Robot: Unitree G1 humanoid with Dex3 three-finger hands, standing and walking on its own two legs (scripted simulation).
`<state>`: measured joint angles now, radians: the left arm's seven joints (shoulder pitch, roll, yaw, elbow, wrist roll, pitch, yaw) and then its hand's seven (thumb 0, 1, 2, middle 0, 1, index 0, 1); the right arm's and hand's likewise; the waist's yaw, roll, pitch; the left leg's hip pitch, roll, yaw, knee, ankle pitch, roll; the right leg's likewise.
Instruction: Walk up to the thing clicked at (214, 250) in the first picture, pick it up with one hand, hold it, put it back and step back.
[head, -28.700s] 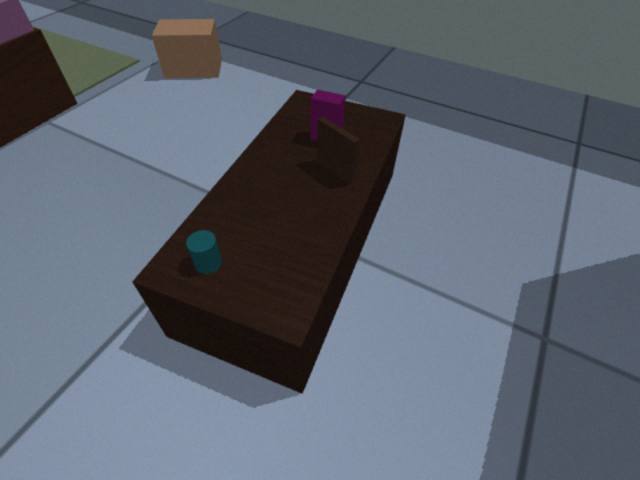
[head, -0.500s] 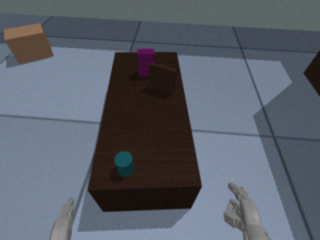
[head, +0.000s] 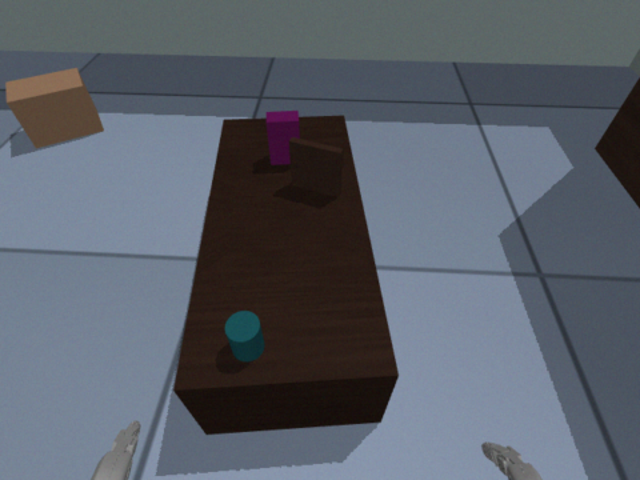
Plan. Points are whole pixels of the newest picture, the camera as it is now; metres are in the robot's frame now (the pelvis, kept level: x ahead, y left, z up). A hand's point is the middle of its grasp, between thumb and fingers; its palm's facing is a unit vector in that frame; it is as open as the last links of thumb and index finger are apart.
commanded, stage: home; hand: left
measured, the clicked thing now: (245, 336) +0.49 +0.16 -0.35
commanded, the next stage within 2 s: stand in 1.40 s
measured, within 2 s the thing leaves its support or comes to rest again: neither
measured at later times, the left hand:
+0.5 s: hand out of the picture +0.03 +0.26 -0.12, palm faces -0.01 -0.92 -0.38, open 17.5 cm
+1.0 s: hand out of the picture +0.02 +0.26 -0.12, palm faces -0.01 -0.93 -0.37, open 17.5 cm
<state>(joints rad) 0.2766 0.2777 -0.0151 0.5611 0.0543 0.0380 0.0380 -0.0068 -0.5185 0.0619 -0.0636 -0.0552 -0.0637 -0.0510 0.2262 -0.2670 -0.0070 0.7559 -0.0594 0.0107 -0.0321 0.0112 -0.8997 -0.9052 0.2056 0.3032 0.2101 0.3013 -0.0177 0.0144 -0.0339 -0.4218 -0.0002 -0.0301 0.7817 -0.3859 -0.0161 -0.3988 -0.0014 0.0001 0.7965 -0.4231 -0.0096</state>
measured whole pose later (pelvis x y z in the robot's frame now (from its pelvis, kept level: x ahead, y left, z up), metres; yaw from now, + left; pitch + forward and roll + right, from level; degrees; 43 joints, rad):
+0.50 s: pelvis -0.02 +0.01 +0.03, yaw +1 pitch -5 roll +0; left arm 0.22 0.32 -0.01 1.03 0.04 0.00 0.03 0.00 -0.56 0.04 -0.06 -0.05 -0.06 -0.04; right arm 0.21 -0.31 -0.01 1.01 -0.03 0.03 0.00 0.01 -0.90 -0.91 0.20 0.30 0.21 0.30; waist 0.00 0.04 0.04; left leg -0.18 0.00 -0.04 0.44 -0.18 -0.01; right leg -0.14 -0.01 -0.01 0.44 -0.22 0.00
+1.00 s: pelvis -0.02 +0.01 +0.04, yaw +1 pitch -4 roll +0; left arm 0.18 0.32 0.00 1.14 0.02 0.00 0.02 0.00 -0.54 0.05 -0.06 -0.05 -0.06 -0.05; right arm 0.18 -0.33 0.01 1.09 -0.02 0.01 -0.01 0.01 -0.90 -0.91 0.20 0.30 0.21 0.30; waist 0.00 0.03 0.05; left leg -0.15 -0.01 -0.04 0.39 -0.16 0.00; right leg -0.12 -0.02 -0.01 0.39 -0.20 0.01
